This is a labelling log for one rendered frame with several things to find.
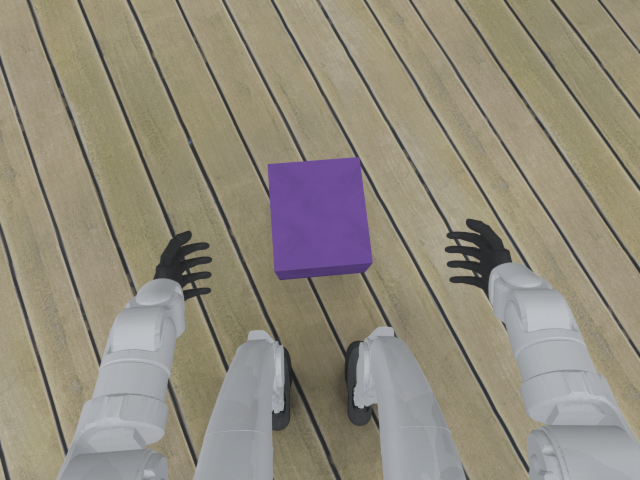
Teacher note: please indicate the robot right forearm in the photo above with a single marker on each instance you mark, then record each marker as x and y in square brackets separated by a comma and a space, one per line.
[560, 383]

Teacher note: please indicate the robot thigh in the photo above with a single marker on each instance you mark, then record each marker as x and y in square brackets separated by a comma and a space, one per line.
[416, 443]
[238, 441]

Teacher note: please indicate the robot left hand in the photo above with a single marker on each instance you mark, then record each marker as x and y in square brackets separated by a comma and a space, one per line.
[171, 266]

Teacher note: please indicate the robot left thigh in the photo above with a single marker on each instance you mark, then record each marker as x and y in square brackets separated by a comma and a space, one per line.
[238, 441]

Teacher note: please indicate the robot right thigh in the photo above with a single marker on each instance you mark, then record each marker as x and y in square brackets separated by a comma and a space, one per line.
[416, 443]

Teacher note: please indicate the robot right hand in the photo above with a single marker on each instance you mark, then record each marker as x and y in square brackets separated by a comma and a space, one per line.
[491, 253]

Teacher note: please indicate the robot right upper arm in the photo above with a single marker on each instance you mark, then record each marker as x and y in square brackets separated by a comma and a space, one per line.
[582, 452]

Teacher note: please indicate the carton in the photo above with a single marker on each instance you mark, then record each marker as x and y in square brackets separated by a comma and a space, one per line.
[318, 218]

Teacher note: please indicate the robot left upper arm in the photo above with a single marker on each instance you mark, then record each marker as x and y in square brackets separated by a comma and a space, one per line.
[140, 464]

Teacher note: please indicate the robot left forearm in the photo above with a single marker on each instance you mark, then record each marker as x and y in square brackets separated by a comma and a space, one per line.
[127, 410]

